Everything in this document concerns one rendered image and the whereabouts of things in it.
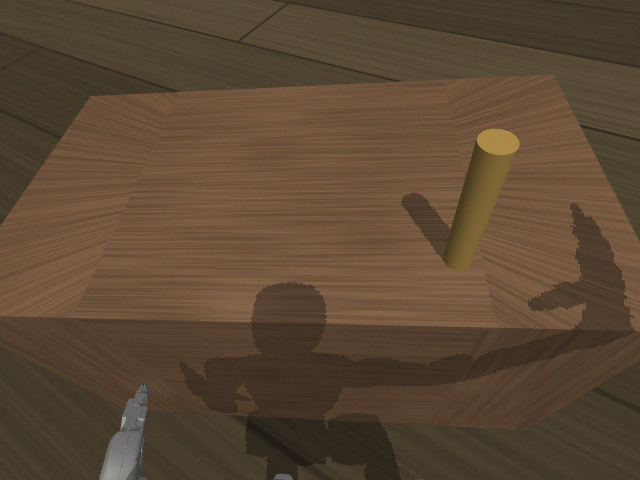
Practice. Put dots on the left robot hand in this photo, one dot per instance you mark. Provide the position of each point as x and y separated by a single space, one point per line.
124 454

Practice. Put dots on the can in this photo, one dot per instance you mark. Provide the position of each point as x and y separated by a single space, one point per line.
493 155

